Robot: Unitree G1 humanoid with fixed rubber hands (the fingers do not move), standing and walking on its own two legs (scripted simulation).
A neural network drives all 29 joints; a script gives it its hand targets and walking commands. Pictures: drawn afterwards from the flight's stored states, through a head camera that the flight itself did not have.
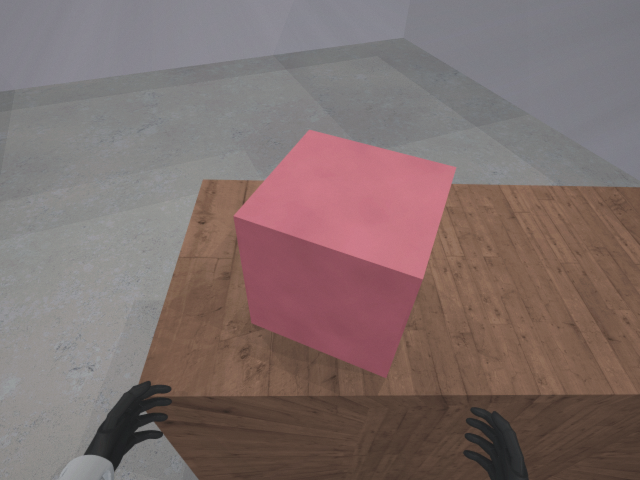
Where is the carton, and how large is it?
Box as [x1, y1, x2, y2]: [233, 130, 455, 377]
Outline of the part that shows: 308,130 233,216 251,322 385,377 422,280 455,167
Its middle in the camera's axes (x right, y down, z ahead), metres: +0.04 +0.02 +0.64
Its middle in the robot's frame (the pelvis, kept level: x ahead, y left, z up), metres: +0.47 -0.04 +0.01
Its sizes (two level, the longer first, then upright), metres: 0.249 0.241 0.258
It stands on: a pedestal, 0.65 m high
